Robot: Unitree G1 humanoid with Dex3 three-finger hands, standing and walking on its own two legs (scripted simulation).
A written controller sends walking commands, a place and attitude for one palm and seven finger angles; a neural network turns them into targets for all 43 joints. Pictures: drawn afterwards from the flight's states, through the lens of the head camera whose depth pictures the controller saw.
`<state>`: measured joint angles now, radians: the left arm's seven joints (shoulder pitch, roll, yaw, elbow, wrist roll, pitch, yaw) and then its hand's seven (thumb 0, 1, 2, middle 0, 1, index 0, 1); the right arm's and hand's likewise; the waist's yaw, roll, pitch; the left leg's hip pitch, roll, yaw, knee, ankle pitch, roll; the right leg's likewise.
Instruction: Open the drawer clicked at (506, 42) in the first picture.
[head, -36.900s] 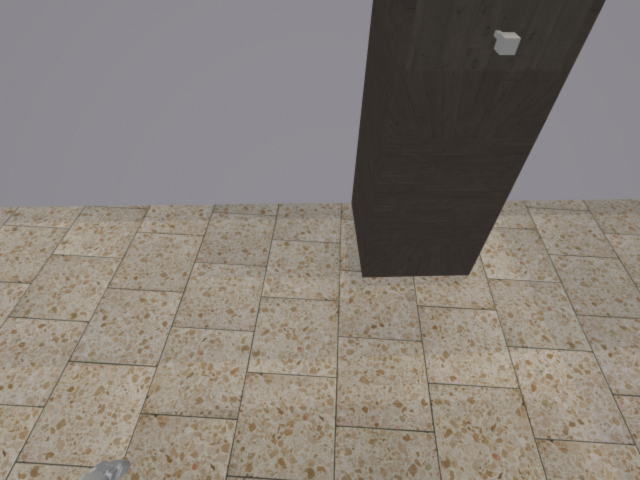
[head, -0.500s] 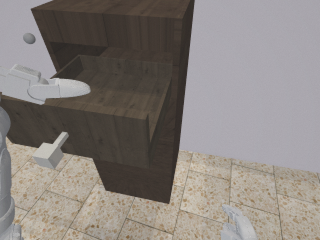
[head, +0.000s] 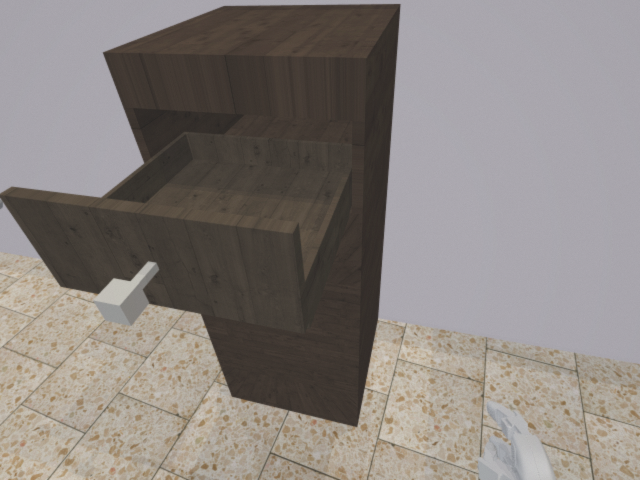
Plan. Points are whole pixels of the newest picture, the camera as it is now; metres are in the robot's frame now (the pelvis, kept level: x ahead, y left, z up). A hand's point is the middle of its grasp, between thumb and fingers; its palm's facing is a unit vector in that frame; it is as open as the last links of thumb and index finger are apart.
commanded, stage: draw the hand back to the body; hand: left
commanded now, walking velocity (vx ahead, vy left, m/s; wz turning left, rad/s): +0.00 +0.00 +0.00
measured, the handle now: (133, 289) +0.27 +0.27 +0.15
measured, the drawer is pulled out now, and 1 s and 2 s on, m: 0.28 0.28 0.28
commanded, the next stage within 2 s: step back with the hand held close in 0.22 s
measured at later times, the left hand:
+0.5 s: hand out of the picture +0.20 +0.26 +0.36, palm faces +0.62 -0.74 -0.24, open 7.4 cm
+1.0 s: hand out of the picture +0.16 +0.27 +0.34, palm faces +0.58 -0.79 -0.21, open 7.4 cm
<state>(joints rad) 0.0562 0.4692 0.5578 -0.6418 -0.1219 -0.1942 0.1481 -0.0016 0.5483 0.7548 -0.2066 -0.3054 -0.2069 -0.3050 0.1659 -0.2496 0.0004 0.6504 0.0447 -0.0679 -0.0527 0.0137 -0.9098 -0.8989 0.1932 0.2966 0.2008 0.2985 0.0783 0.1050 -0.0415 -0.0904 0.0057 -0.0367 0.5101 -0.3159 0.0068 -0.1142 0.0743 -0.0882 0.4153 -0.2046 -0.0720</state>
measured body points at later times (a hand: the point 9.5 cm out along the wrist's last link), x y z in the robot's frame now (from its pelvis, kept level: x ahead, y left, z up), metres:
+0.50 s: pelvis -0.02 +0.02 +0.00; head -0.04 -0.01 +0.45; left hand +0.16 +0.30 +0.36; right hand +0.17 -0.21 -0.08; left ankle -0.02 +0.12 -0.74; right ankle +0.03 -0.07 -0.74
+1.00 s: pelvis -0.09 +0.04 -0.01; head -0.09 +0.02 +0.44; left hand +0.13 +0.31 +0.34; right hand +0.07 -0.19 -0.10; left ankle -0.03 +0.12 -0.73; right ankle -0.07 -0.08 -0.74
